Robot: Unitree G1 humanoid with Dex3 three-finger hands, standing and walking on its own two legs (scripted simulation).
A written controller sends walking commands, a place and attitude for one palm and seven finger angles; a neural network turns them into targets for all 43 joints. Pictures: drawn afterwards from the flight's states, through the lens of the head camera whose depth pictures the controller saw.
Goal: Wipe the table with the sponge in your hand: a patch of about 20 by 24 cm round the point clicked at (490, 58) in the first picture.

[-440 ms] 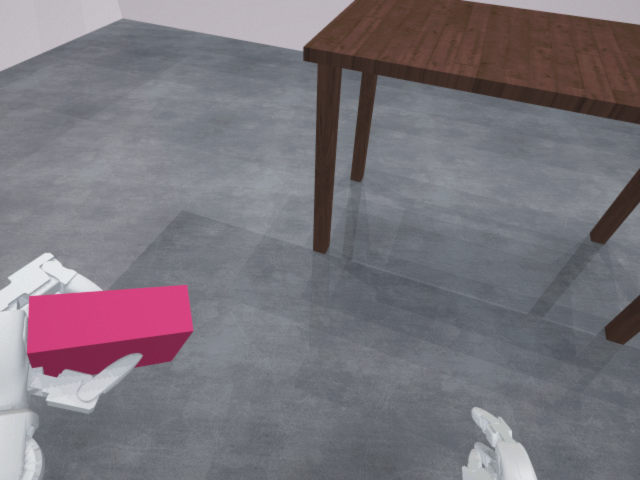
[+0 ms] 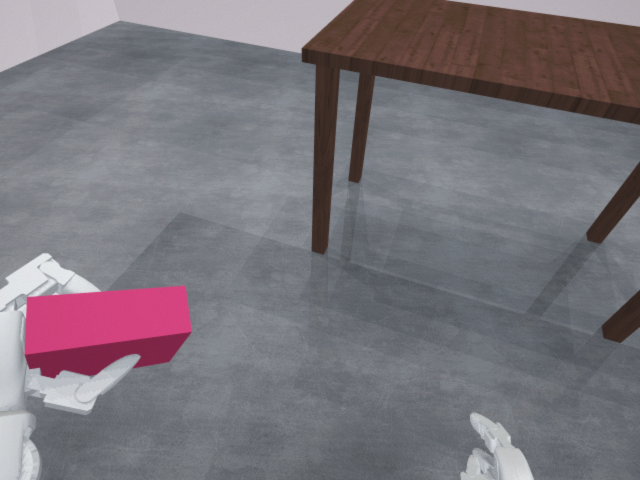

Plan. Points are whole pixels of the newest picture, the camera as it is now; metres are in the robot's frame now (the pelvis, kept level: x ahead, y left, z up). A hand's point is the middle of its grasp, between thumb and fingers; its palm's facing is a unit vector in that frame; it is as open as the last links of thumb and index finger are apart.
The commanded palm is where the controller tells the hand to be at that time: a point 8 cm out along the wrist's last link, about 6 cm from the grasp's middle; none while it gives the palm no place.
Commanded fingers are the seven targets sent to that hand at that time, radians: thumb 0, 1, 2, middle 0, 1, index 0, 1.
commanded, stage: walk to a spot facing it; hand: left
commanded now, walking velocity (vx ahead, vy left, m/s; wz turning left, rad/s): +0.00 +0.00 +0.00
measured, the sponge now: (133, 332) +0.22 +0.21 +0.13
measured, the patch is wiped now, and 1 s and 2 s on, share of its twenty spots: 0.00 0.00 0.00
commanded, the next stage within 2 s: turn to face it in 1.26 s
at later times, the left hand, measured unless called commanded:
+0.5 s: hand (144, 289) +0.26 +0.21 +0.15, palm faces +0.39 -0.85 -0.35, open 9.2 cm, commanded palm +0.21 +0.25 +0.18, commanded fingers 0.00 0.10 1.30 -1.20 -1.60 -1.20 -1.60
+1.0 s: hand (261, 188) +0.43 +0.11 +0.16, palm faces +0.22 -0.84 -0.49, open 9.2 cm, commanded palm +0.37 +0.17 +0.18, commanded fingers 0.00 0.10 1.30 -1.20 -1.60 -1.20 -1.60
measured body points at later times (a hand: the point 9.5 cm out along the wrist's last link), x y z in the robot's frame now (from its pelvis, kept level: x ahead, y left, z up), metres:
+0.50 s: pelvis +0.04 -0.02 -0.01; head +0.03 -0.02 +0.44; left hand +0.24 +0.25 +0.17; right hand +0.17 -0.26 -0.10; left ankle +0.05 +0.10 -0.71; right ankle +0.05 -0.13 -0.74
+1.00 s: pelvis +0.16 -0.08 -0.02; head +0.19 -0.10 +0.43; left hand +0.41 +0.16 +0.18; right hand +0.27 -0.32 -0.13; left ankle +0.11 +0.08 -0.69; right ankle +0.20 -0.17 -0.74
